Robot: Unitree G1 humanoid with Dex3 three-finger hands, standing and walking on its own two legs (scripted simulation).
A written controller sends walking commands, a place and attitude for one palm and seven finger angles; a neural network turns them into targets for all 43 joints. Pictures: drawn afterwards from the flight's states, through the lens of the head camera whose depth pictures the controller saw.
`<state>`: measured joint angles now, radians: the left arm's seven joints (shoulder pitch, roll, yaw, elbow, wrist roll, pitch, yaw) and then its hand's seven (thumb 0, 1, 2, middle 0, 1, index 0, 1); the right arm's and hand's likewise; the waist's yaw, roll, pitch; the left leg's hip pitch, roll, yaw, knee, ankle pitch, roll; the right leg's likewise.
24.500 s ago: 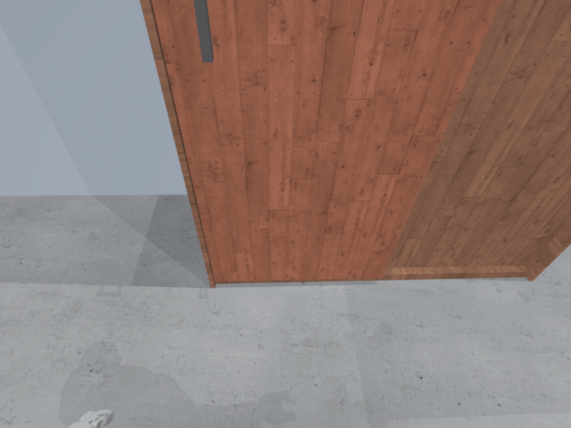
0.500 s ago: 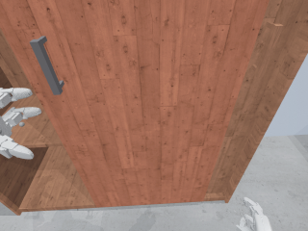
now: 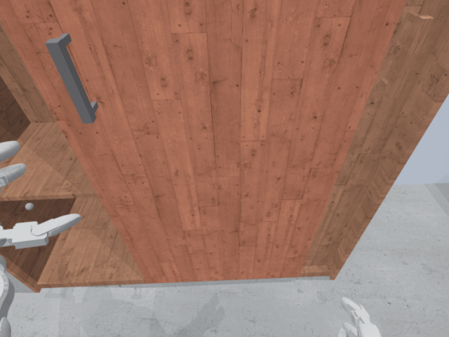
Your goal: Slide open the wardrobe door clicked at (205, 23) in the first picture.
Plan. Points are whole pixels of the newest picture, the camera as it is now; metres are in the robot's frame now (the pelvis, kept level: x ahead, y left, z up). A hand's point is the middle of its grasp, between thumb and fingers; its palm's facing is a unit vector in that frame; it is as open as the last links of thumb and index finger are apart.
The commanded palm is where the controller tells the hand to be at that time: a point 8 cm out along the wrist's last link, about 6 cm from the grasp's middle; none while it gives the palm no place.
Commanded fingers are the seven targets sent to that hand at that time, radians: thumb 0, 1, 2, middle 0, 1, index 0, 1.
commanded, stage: draw the hand back to the body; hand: left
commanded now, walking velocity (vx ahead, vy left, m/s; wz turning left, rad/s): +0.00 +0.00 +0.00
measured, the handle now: (77, 80) +0.46 +0.33 +0.25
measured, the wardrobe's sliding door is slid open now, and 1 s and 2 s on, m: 0.50 0.50 0.50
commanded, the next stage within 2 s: step back with the hand held close in 0.78 s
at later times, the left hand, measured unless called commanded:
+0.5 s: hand (55, 225) +0.21 +0.27 +0.16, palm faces +0.47 -0.81 -0.35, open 8.0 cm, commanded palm +0.16 +0.31 +0.17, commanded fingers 0.00 0.90 0.90 -0.20 -0.30 -0.20 -0.30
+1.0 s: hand (61, 228) +0.20 +0.25 +0.16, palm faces +0.45 -0.80 -0.39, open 7.4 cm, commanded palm +0.15 +0.29 +0.17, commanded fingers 0.00 0.90 0.90 -0.20 -0.30 -0.20 -0.30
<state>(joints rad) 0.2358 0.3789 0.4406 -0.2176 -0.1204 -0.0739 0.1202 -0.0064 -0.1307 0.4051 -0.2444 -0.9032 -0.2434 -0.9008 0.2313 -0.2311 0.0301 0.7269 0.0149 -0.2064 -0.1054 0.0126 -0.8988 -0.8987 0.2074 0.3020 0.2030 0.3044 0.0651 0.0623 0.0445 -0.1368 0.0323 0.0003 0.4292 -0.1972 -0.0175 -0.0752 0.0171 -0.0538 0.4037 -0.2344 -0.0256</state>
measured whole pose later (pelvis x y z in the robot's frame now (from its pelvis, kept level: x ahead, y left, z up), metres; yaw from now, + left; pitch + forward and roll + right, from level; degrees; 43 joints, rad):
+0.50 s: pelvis +0.02 +0.01 +0.00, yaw -1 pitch -6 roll +0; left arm 0.47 0.33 0.33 -0.39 -0.09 -0.07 0.12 0.01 0.74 0.83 -0.22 -0.39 -0.22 -0.39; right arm 0.17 -0.22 0.01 0.66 0.00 -0.15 -0.08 0.01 -0.90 -0.90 0.21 0.30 0.20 0.30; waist 0.07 0.06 0.02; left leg -0.08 0.02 0.02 0.39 -0.21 -0.01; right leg -0.02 0.00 -0.04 0.37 -0.25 -0.01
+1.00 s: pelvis +0.01 -0.01 +0.00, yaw +0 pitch -4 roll -1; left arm 0.47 0.34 0.35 -0.39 -0.07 -0.11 0.12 0.02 0.89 0.90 -0.21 -0.30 -0.21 -0.30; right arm 0.19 -0.23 0.01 0.66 0.01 -0.11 -0.09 0.01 -0.90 -0.90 0.21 0.30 0.20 0.30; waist 0.03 0.07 0.01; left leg -0.17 0.05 -0.01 0.46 -0.22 -0.02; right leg -0.09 0.03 -0.07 0.39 -0.24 -0.03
